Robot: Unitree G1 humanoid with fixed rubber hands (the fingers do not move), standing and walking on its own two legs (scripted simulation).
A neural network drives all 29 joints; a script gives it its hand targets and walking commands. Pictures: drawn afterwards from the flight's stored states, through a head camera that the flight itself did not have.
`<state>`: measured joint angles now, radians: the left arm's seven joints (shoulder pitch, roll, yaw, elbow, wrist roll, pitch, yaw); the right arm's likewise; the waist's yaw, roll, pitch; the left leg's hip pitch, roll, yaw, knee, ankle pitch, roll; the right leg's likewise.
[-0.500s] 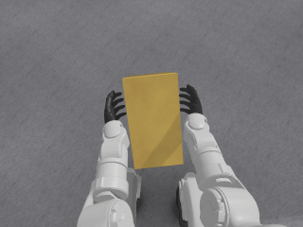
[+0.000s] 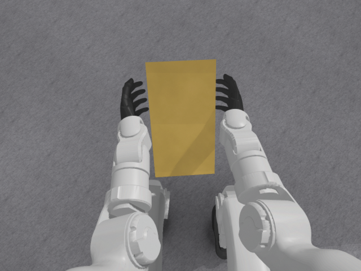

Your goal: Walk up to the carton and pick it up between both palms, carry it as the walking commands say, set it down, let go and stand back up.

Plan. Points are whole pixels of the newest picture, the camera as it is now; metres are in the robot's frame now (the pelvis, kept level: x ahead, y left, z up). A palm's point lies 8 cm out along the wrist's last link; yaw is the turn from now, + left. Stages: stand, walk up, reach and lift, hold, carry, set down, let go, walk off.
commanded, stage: set down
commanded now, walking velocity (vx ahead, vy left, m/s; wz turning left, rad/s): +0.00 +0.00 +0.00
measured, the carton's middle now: (180, 113) +0.48 +0.05 -0.17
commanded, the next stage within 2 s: none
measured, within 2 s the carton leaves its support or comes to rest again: neither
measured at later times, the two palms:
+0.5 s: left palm (138, 118) +0.45 +0.16 -0.14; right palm (225, 110) +0.48 -0.06 -0.15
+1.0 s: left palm (143, 120) +0.47 +0.16 -0.23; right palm (219, 112) +0.51 -0.06 -0.24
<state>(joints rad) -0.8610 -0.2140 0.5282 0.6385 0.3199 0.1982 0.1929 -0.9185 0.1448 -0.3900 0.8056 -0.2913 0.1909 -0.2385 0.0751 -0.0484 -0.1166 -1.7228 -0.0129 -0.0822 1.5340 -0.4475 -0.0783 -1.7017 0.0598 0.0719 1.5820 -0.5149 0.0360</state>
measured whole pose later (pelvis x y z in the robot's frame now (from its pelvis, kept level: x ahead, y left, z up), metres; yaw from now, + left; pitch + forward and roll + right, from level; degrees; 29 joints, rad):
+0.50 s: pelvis -0.01 +0.00 -0.06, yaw +0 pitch +41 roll +1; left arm -1.02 -0.18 0.57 0.62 0.32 0.24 0.18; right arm -1.10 0.08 -0.38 0.84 -0.28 0.23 -0.22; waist 0.07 -0.04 -0.05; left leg -1.97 -0.04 -0.09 1.74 -0.47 -0.09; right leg -1.95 0.08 0.08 1.79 -0.54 0.05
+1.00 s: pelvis -0.02 +0.01 -0.12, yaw +0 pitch +42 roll +1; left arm -1.17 -0.12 0.57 0.64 0.28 0.25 0.16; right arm -1.29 -0.01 -0.35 0.91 -0.23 0.24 -0.21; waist 0.07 -0.04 0.07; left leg -2.17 -0.05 -0.09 1.92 -0.48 -0.10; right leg -2.15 0.10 0.09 1.97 -0.56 0.07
